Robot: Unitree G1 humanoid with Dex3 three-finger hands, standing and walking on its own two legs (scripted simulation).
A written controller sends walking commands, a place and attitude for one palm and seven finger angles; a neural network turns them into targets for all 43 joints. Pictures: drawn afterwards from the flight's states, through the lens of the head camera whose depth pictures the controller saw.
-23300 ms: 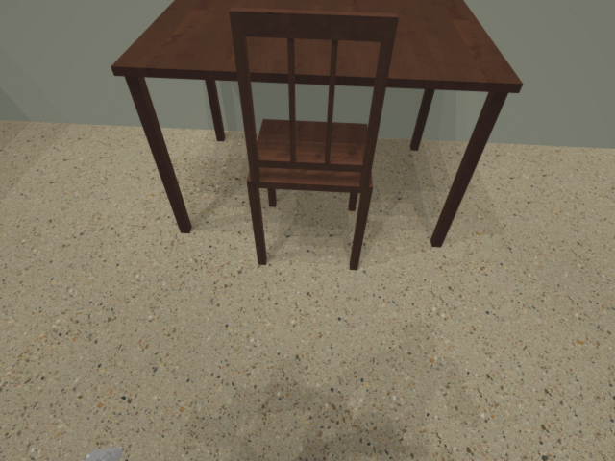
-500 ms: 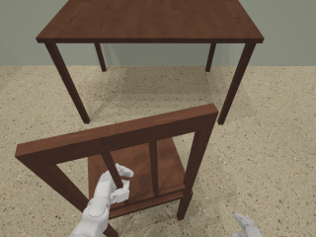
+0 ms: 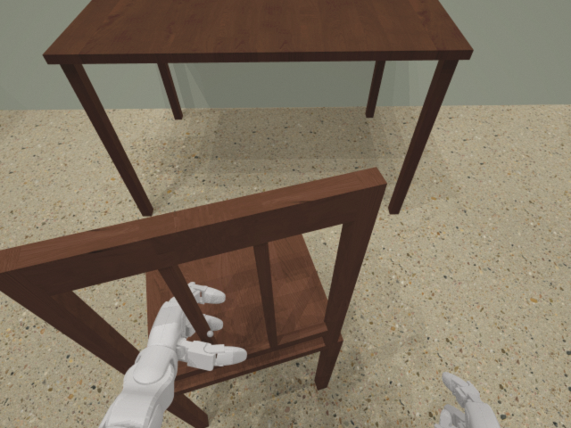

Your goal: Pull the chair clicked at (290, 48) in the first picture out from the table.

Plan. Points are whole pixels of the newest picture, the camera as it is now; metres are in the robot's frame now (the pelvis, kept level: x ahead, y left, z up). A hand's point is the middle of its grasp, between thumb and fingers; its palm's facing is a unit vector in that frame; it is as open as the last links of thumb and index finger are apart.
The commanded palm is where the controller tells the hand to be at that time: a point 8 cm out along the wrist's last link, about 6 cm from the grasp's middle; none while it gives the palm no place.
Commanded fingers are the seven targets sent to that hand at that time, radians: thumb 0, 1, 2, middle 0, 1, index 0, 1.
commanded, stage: open the thumb and straighten the fingers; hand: left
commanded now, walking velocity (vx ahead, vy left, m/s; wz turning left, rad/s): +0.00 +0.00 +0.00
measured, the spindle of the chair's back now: (198, 321) +0.28 +0.13 -0.03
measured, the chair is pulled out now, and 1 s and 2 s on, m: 0.63 0.63 0.63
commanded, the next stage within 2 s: draw the fingers out of the gap in 0.38 s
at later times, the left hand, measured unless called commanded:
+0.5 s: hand (202, 343) +0.26 +0.13 -0.05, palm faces -0.06 -0.99 -0.11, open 17.3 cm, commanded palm +0.23 +0.19 -0.03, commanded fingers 0.00 -0.55 0.20 0.00 0.00 0.00 0.00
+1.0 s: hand (192, 408) +0.17 +0.13 -0.05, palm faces -0.03 -0.99 -0.11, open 17.5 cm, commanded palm +0.15 +0.18 -0.03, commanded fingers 0.00 -0.55 0.20 0.00 0.00 0.00 0.00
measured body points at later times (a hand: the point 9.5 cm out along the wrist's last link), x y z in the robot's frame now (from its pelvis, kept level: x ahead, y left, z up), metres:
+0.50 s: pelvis +0.01 +0.01 -0.02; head +0.05 +0.00 +0.43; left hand +0.26 +0.18 -0.04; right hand +0.17 -0.24 -0.11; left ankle -0.01 +0.13 -0.71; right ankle +0.02 -0.12 -0.71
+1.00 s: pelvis +0.01 +0.01 -0.03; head +0.04 +0.01 +0.42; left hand +0.17 +0.19 -0.04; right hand +0.20 -0.21 -0.10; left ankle -0.01 +0.13 -0.71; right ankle +0.02 -0.12 -0.71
